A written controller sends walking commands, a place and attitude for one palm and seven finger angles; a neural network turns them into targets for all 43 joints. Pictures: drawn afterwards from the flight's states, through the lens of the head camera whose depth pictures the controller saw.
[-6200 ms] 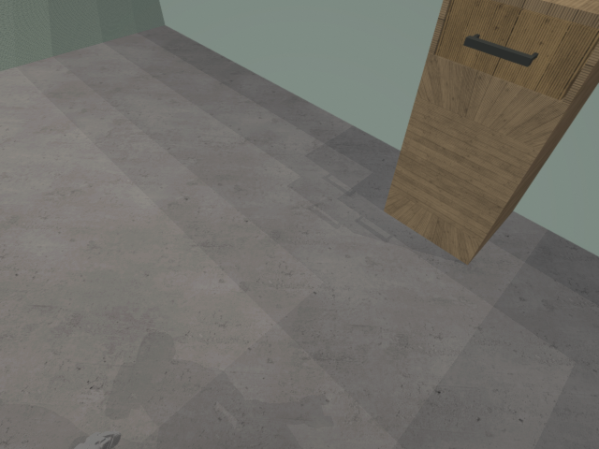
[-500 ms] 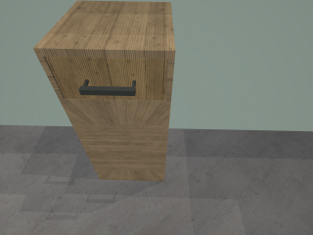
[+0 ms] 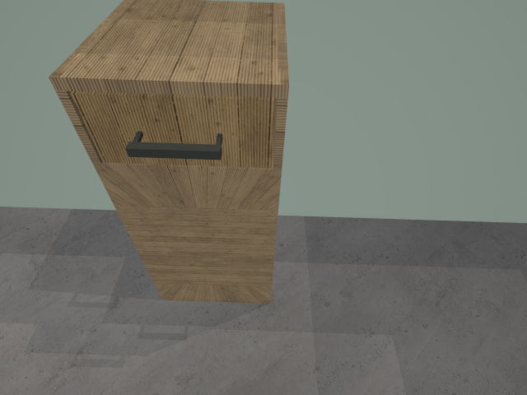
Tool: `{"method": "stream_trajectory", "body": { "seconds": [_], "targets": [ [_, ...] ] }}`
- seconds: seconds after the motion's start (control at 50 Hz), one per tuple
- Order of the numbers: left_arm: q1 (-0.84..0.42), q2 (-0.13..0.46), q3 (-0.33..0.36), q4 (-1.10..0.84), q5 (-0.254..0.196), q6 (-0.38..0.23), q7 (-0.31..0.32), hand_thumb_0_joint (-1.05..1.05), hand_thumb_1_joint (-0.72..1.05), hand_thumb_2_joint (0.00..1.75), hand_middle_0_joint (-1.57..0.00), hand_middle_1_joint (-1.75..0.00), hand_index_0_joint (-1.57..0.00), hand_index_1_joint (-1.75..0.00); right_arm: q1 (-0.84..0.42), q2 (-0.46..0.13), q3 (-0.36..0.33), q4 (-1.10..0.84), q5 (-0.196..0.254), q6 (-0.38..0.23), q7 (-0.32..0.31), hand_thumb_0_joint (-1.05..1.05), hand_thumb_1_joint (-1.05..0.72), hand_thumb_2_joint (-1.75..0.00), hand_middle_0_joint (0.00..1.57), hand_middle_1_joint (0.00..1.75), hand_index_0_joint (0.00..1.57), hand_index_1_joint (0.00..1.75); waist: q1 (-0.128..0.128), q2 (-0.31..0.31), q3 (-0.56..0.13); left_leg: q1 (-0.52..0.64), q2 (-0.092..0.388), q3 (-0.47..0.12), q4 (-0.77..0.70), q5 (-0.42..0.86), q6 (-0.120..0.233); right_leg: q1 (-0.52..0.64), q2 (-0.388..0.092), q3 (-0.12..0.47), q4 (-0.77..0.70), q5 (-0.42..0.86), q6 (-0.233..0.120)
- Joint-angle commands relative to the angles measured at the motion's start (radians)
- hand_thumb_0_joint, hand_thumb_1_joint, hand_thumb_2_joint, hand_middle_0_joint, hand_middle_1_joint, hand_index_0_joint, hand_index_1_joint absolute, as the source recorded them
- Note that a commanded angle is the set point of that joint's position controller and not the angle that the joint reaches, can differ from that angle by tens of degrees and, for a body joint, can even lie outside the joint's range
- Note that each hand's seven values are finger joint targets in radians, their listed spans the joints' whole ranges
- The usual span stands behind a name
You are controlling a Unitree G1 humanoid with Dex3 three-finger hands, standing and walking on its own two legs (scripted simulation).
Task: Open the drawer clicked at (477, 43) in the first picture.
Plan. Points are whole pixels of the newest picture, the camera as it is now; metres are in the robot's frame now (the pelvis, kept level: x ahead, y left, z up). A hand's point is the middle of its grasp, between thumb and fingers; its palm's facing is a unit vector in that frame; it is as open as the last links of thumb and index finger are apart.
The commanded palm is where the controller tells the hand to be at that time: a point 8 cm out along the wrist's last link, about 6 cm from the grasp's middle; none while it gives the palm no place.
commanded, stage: look again from close up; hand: left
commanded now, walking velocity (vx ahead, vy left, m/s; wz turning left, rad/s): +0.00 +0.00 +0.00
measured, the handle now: (177, 144) +0.56 +0.21 +0.06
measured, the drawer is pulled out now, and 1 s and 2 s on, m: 0.00 0.00 0.00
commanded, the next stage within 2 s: raise the hand with hooked fingers in 0.54 s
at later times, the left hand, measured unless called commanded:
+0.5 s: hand out of the picture +0.03 +0.20 -0.18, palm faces +0.03 -0.98 -0.21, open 7.4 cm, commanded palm none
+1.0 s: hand (132, 357) +0.18 +0.21 -0.04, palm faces +0.00 -0.19 -0.98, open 8.2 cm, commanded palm +0.15 +0.24 +0.00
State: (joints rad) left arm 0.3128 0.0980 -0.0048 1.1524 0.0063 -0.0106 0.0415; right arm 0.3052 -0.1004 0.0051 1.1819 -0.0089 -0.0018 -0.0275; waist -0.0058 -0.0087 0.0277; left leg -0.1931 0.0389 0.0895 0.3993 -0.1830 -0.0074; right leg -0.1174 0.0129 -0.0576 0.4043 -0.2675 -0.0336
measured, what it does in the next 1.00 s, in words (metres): stands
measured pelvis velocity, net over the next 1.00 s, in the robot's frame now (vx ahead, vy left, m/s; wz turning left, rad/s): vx -0.02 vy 0.00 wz -0.02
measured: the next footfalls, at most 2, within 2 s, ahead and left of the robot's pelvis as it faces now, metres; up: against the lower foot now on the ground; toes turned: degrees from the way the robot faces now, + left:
none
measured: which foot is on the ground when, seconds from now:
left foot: down 0.00-1.00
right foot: down 0.00-1.00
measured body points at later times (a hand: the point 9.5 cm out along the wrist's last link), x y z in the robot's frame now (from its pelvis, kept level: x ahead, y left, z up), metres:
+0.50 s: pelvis +0.02 +0.02 -0.01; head +0.02 +0.02 +0.44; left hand +0.03 +0.25 -0.17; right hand +0.03 -0.20 -0.17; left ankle +0.02 +0.12 -0.74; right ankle -0.03 -0.09 -0.74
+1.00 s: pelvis -0.02 +0.00 -0.04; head +0.00 -0.03 +0.41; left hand +0.18 +0.22 +0.01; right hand +0.22 -0.24 -0.11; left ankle +0.02 +0.12 -0.74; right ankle -0.03 -0.10 -0.74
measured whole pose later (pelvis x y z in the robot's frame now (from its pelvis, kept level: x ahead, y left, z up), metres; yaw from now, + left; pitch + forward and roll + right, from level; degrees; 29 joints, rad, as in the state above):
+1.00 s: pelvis -0.02 +0.00 -0.04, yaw -1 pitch +9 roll +2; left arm 0.41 0.30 -0.09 -0.02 1.02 -0.01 0.39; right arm 0.07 -0.26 -0.04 0.55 -0.05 0.00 0.03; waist 0.07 0.01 -0.13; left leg -0.59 0.04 0.11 0.76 -0.32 0.00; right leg -0.56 0.00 0.01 0.85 -0.44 -0.04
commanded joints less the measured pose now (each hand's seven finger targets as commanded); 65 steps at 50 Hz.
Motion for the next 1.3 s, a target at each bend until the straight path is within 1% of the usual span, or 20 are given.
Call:
{"method": "stream_trajectory", "body": {
  "seconds": [0.0,0.02,0.06,0.1,0.18,0.24,0.6,0.62,0.64,0.66,0.68,0.7,0.74,0.8,0.84,0.88,0.98,1.08,1.16,1.28],
  "targets": [
    [0.08,0.089,0.013,-0.02,0.0,-0.006,0.008,0.0,0.9,0.9,-0.2,-0.3,-0.2,-0.3,0.066,-0.086,-0.019,-0.018,0.001,-0.006,-0.01,0.0,-0.9,-0.9,0.2,0.3,0.2,0.3,-0.003,0.017,0.075,0.035,0.077,-0.087,-0.066,0.035,0.021,-0.13,-0.12,0.107,-0.116,0.059,0.007],
    [0.137,0.129,0.008,-0.013,0.024,-0.041,0.036,0.0,0.9,0.9,-0.2,-0.3,-0.2,-0.3,-0.049,-0.124,-0.015,-0.105,0.003,-0.03,0.005,0.0,-0.9,-0.9,0.2,0.3,0.2,0.3,0.04,-0.011,0.112,-0.092,0.07,-0.063,0.18,0.083,-0.004,-0.131,-0.175,0.166,-0.092,0.473,0.03],
    [0.04,0.157,0.013,-0.089,0.014,-0.051,0.023,0.0,0.9,0.9,-0.2,-0.3,-0.2,-0.3,0.058,-0.081,-0.018,-0.125,-0.006,-0.013,0.014,0.0,-0.9,-0.9,0.2,0.3,0.2,0.3,-0.048,-0.025,0.011,-0.055,0.035,-0.072,0.163,-0.107,0.008,-0.152,-0.195,0.172,-0.099,0.087,-0.045],
    [0.032,0.138,0.013,-0.11,0.008,-0.049,0.016,0.0,0.9,0.9,-0.2,-0.3,-0.2,-0.3,0.076,-0.09,-0.015,-0.131,-0.011,-0.015,0.018,0.0,-0.9,-0.9,0.2,0.3,0.2,0.3,-0.041,0.013,0.004,-0.029,0.039,-0.078,0.129,-0.026,0.027,-0.173,-0.143,0.133,-0.058,-0.001,-0.047],
    [0.066,0.121,0.012,-0.103,0.008,-0.032,0.009,0.0,0.9,0.9,-0.2,-0.3,-0.2,-0.3,0.071,-0.117,-0.008,-0.143,-0.01,-0.031,0.006,0.0,-0.9,-0.9,0.2,0.3,0.2,0.3,-0.008,0.079,0.011,-0.056,0.068,-0.119,0.07,0.1,0.054,-0.108,-0.096,0.085,0.032,0.082,-0.03],
    [0.072,0.124,0.01,-0.102,0.004,-0.022,0.007,0.0,0.9,0.9,-0.2,-0.3,-0.2,-0.3,0.051,-0.137,-0.007,-0.145,-0.007,-0.029,0.002,0.0,-0.9,-0.9,0.2,0.3,0.2,0.3,0.004,0.008,0.025,-0.06,0.072,-0.122,0.058,0.108,0.059,-0.095,-0.095,0.078,0.036,0.087,-0.018],
    [0.056,0.158,0.014,-0.093,0.007,-0.012,0.001,0.0,0.9,0.9,-0.2,-0.3,-0.2,-0.3,0.015,-0.156,-0.003,-0.098,-0.005,-0.03,-0.003,0.0,-0.9,-0.9,0.2,0.3,0.2,0.3,0.009,0.023,-0.001,0.021,0.074,-0.103,0.023,0.195,0.058,-0.063,-0.112,0.076,0.016,0.176,0.0],
    [0.104,0.173,0.013,-0.077,0.02,-0.029,0.037,0.0,0.9,0.9,-0.2,-0.3,-0.2,-0.3,-0.068,-0.196,-0.015,-0.171,0.005,-0.031,0.005,0.0,-0.9,-0.9,0.2,0.3,0.2,0.3,0.032,-0.029,0.093,-0.067,0.085,-0.094,0.21,0.275,0.029,-0.137,-0.157,0.146,-0.031,0.466,0.02],
    [-0.677,0.509,0.024,-1.612,0.172,-0.178,0.06,0.0,0.88,0.89,-0.2,-0.32,-0.2,-0.32,-0.046,-0.331,-0.031,-0.512,0.054,-0.176,-0.029,0.0,-0.9,-0.9,0.2,0.3,0.2,0.3,-0.053,0.283,-0.416,0.224,-0.021,-0.08,0.069,0.424,0.058,-0.126,-0.044,0.124,0.113,0.456,-0.026],
    [-0.202,0.45,0.054,-1.358,0.198,-0.107,0.135,0.0,0.85,0.88,-0.2,-0.33,-0.2,-0.33,-0.08,-0.257,-0.022,-0.454,0.039,-0.279,-0.073,0.0,-0.9,-0.9,0.2,0.3,0.2,0.3,0.028,0.419,-0.437,0.378,0.042,-0.12,0.047,0.583,0.034,-0.213,-0.027,0.021,0.224,0.14,-0.027],
    [0.063,0.261,-0.034,-1.254,0.189,0.049,0.186,0.0,0.83,0.87,-0.21,-0.34,-0.21,-0.34,-0.11,-0.213,-0.043,-0.448,0.062,-0.315,-0.08,0.0,-0.9,-0.9,0.2,0.3,0.2,0.3,0.007,0.338,-0.296,0.218,0.036,-0.131,-0.005,0.487,-0.002,-0.29,-0.006,-0.026,0.295,-0.058,-0.001],
    [0.096,0.121,-0.133,-1.218,0.243,0.085,0.19,0.0,0.81,0.86,-0.21,-0.36,-0.21,-0.36,-0.108,-0.189,-0.034,-0.452,0.064,-0.326,-0.076,0.0,-0.9,-0.9,0.2,0.3,0.2,0.3,-0.01,0.235,-0.179,0.126,0.039,-0.125,0.015,0.422,0.018,-0.324,-0.013,-0.023,0.268,-0.061,0.008],
    [0.013,0.276,-0.068,-1.293,0.444,0.076,0.252,0.0,0.76,0.84,-0.21,-0.39,-0.21,-0.39,-0.15,-0.266,-0.055,-0.527,0.013,-0.303,-0.058,0.0,-0.9,-0.9,0.2,0.3,0.2,0.3,-0.023,0.065,-0.148,-0.037,0.0,-0.118,0.121,0.166,0.03,-0.359,-0.006,-0.003,0.16,0.022,-0.007],
    [0.261,0.237,-0.084,-1.154,0.756,0.088,0.323,0.0,0.69,0.81,-0.22,-0.43,-0.22,-0.43,-0.196,-0.265,-0.074,-0.637,-0.03,-0.204,-0.015,0.0,-0.9,-0.9,0.2,0.3,0.2,0.3,0.05,-0.14,-0.198,-0.161,-0.022,-0.1,0.212,0.169,0.026,-0.395,0.024,0.01,0.219,0.031,-0.017],
    [0.339,0.18,-0.125,-1.094,0.908,0.079,0.347,0.0,0.64,0.79,-0.22,-0.47,-0.22,-0.47,-0.255,-0.264,-0.084,-0.688,-0.047,-0.121,0.022,0.0,-0.9,-0.9,0.2,0.3,0.2,0.3,0.09,-0.205,-0.12,-0.282,-0.037,-0.077,0.242,0.044,0.017,-0.457,0.027,0.046,0.242,-0.03,-0.028],
    [0.366,0.251,-0.054,-1.151,0.992,0.036,0.356,0.0,0.6,0.77,-0.22,-0.5,-0.22,-0.5,-0.3,-0.252,-0.082,-0.733,-0.042,-0.056,0.054,0.0,-0.9,-0.9,0.2,0.3,0.2,0.3,0.145,-0.192,-0.162,-0.336,-0.053,-0.066,0.269,0.03,0.017,-0.403,0.014,0.11,0.268,0.048,-0.04],
    [0.065,0.453,0.1,-1.393,1.101,-0.008,0.424,0.0,0.48,0.72,-0.23,-0.57,-0.23,-0.57,-0.328,-0.229,-0.063,-0.808,-0.052,0.029,0.059,0.0,-0.9,-0.9,0.2,0.3,0.2,0.3,0.127,-0.034,-0.27,-0.287,-0.092,-0.059,0.337,-0.04,0.029,-0.441,0.001,0.198,0.266,-0.056,-0.034],
    [-0.288,0.495,0.105,-1.492,1.038,-0.044,0.446,0.0,0.36,0.67,-0.24,-0.64,-0.24,-0.64,-0.333,-0.212,-0.061,-0.793,-0.069,0.034,0.015,0.0,-0.9,-0.9,0.2,0.3,0.2,0.3,0.03,-0.001,-0.296,-0.192,-0.099,-0.078,0.421,-0.082,0.051,-0.484,-0.021,0.265,0.18,-0.12,-0.014],
    [-0.291,0.467,0.047,-1.406,0.994,-0.03,0.378,0.0,0.27,0.63,-0.25,-0.7,-0.25,-0.7,-0.351,-0.213,-0.047,-0.762,-0.056,0.028,-0.001,0.0,-0.9,-0.9,0.2,0.3,0.2,0.3,0.03,0.077,-0.267,-0.174,-0.089,-0.08,0.365,-0.052,0.053,-0.41,-0.021,0.204,0.169,-0.01,-0.004],
    [-0.132,0.529,0.106,-1.331,0.941,0.036,0.219,0.0,0.13,0.57,-0.25,-0.8,-0.25,-0.8,-0.367,-0.222,-0.026,-0.749,-0.037,0.047,-0.008,0.0,-0.9,-0.9,0.2,0.3,0.2,0.3,0.096,-0.018,-0.274,-0.19,-0.087,-0.07,0.249,0.046,0.045,-0.179,-0.033,0.189,0.147,0.255,0.019]
  ]
}}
